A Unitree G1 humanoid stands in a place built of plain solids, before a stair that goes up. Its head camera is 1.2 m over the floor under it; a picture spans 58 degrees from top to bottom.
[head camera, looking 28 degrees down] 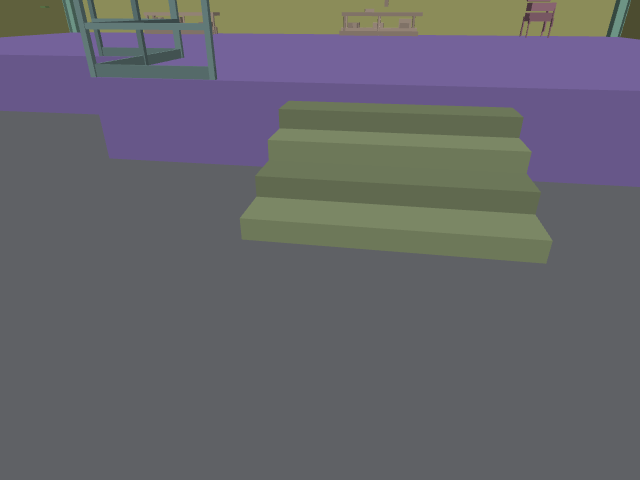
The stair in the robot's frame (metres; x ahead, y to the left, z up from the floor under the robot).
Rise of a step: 0.14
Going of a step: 0.33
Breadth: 1.70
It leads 9 degrees to the right of straight ahead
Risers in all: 5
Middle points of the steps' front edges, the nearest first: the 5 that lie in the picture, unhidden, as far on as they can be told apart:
2.12 -0.37 0.14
2.45 -0.43 0.28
2.78 -0.48 0.42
3.10 -0.54 0.56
3.43 -0.59 0.70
